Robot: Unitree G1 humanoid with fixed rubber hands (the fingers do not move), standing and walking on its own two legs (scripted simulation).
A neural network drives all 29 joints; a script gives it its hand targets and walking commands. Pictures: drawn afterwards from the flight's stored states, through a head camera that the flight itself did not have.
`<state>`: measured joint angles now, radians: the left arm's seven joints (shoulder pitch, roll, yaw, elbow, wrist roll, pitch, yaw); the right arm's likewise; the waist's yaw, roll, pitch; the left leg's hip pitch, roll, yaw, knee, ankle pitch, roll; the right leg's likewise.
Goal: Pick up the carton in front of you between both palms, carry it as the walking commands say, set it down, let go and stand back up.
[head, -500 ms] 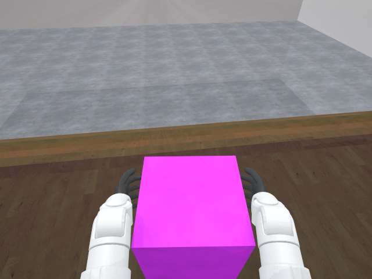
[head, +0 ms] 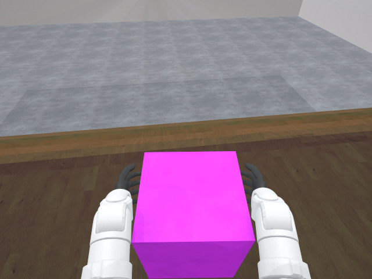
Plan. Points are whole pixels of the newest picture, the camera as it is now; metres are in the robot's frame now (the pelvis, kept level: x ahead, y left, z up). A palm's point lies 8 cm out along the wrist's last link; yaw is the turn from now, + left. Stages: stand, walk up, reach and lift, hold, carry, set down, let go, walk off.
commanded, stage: hold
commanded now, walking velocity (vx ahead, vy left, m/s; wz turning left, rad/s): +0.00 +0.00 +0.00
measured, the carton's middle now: (190, 217) +0.28 +0.00 -0.02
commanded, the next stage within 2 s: carry in 0.64 s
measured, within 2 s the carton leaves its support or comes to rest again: neither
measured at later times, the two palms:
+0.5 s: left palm (122, 197) +0.29 +0.15 +0.05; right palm (258, 196) +0.29 -0.15 +0.05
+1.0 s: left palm (116, 167) +0.36 +0.17 +0.08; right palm (243, 166) +0.35 -0.13 +0.08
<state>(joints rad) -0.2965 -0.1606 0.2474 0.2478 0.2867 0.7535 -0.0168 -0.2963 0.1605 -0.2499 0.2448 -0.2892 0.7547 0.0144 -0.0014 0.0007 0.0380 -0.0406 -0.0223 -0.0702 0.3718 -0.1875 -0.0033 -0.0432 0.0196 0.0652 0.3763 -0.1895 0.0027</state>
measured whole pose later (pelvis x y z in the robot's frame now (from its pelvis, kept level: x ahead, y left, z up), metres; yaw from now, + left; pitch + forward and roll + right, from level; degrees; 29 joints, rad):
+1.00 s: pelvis +0.08 +0.02 -0.01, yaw -1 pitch +5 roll +0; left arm -0.17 -0.09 0.13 -0.15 0.11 1.06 0.07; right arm -0.20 0.14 -0.11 -0.11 -0.14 1.05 -0.08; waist 0.00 0.00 -0.18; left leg -0.21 0.02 0.06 0.46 -0.33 0.02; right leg -0.37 -0.03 -0.05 0.72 -0.47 -0.01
